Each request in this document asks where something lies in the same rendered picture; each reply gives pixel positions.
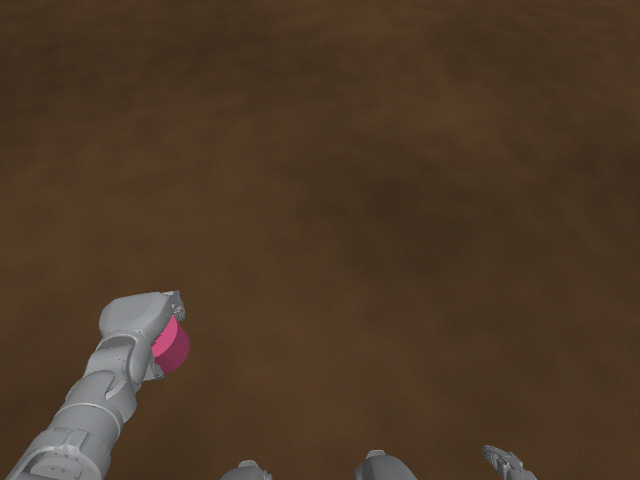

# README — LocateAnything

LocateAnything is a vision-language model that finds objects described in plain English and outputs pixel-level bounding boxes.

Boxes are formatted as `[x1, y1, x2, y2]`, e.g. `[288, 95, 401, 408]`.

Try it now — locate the left robot hand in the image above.
[99, 290, 185, 381]

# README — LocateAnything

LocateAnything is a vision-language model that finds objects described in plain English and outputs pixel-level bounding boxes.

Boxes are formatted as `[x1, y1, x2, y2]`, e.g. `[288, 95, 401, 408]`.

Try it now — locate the tin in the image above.
[151, 314, 190, 374]

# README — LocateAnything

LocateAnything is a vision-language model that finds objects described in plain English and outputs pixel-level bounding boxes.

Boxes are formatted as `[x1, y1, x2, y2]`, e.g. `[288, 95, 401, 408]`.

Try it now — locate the left robot arm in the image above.
[5, 330, 152, 480]

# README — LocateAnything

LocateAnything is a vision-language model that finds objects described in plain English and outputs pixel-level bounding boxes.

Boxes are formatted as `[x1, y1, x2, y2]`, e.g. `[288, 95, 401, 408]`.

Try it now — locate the right robot hand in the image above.
[482, 445, 537, 480]

